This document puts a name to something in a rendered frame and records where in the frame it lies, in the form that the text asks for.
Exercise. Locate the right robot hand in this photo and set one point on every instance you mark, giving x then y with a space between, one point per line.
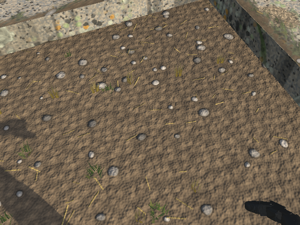
274 211

